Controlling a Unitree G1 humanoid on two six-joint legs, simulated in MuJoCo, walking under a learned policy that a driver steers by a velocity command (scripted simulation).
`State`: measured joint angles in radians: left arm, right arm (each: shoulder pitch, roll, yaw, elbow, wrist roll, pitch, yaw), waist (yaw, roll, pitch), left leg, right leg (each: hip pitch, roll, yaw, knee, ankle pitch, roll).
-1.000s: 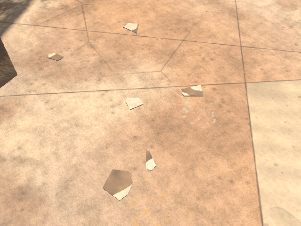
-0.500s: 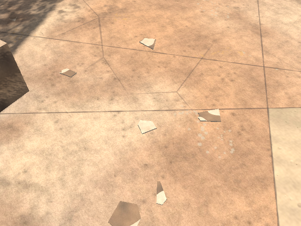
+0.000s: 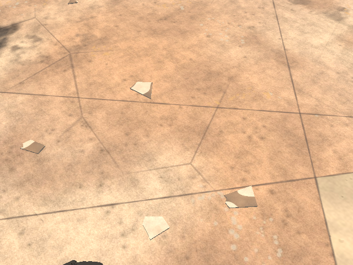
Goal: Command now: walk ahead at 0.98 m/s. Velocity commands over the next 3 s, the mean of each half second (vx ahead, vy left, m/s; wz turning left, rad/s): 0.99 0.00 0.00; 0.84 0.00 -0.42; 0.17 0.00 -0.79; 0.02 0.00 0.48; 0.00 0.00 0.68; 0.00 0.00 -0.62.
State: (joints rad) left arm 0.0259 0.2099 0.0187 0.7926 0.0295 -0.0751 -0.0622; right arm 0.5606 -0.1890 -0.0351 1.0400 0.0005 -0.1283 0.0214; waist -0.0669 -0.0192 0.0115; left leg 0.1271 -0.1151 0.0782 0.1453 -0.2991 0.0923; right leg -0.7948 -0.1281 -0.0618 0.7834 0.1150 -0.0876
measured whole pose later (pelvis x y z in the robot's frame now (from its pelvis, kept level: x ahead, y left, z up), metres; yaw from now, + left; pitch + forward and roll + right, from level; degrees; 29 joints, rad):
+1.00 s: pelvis +0.96 +0.02 -0.01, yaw -12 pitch -1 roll +2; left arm 0.08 0.25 0.04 0.77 -0.03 -0.07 -0.07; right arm 0.42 -0.22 -0.03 0.95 0.01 -0.10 -0.07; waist -0.04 -0.05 0.07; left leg 0.10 -0.04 0.28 0.52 -0.42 0.00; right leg -0.62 0.03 -0.13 0.64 0.14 -0.10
